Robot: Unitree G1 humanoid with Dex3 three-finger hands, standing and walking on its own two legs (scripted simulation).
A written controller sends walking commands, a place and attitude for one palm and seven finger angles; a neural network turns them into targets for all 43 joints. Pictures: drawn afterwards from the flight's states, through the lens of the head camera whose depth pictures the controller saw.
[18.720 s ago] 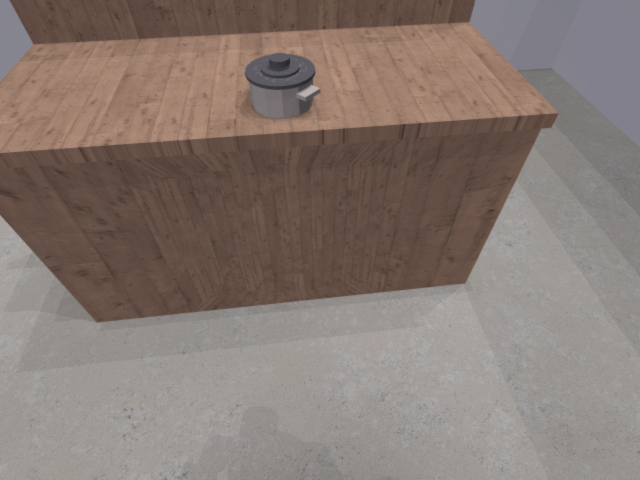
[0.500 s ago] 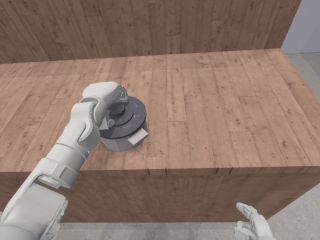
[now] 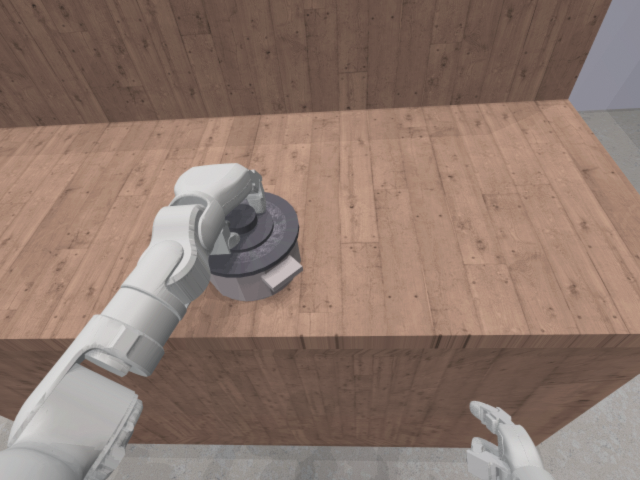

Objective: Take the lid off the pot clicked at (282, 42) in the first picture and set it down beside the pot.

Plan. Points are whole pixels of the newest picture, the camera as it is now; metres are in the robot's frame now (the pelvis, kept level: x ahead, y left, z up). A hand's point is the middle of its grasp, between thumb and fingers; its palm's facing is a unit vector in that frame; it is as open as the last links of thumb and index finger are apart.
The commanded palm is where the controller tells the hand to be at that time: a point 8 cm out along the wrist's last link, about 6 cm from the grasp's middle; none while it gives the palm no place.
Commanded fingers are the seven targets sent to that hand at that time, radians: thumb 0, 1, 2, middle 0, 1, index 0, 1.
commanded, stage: close the fingers and squeeze the knob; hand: left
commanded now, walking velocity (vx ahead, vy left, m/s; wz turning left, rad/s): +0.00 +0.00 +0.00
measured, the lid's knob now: (239, 219) +0.44 +0.13 +0.09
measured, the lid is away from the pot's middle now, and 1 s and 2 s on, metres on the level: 0.00 0.00 0.02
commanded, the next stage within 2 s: lift the lid straight up in 0.86 s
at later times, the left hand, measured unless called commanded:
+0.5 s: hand (229, 223) +0.41 +0.14 +0.11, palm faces -0.27 -0.06 -0.96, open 8.0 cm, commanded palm +0.39 +0.14 +0.17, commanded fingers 0.00 0.37 1.04 -0.87 -0.98 -0.75 -0.90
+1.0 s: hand (228, 222) +0.41 +0.14 +0.11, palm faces -0.26 -0.07 -0.96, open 8.0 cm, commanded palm +0.39 +0.15 +0.18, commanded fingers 0.00 0.53 1.13 -0.99 -1.03 -0.85 -0.92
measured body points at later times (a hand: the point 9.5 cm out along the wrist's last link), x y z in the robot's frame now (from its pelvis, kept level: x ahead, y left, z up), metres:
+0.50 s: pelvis +0.00 -0.01 +0.00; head +0.02 -0.04 +0.45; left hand +0.42 +0.14 +0.17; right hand +0.17 -0.24 -0.12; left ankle +0.02 +0.10 -0.74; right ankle -0.03 -0.12 -0.74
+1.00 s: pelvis +0.00 +0.00 +0.00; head +0.02 -0.04 +0.45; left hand +0.42 +0.14 +0.17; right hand +0.18 -0.23 -0.11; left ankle +0.02 +0.10 -0.74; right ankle -0.03 -0.12 -0.74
